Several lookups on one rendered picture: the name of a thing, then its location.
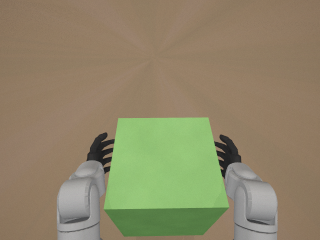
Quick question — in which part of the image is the robot right forearm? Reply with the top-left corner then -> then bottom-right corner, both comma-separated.
224,162 -> 278,240

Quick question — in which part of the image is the carton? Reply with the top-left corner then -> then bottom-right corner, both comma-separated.
104,117 -> 229,237

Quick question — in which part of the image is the robot left forearm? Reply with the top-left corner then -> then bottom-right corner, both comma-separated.
56,160 -> 106,240

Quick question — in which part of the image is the right robot hand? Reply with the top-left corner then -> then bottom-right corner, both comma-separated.
214,134 -> 242,179

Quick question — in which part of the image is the left robot hand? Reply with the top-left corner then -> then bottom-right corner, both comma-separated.
86,132 -> 115,174

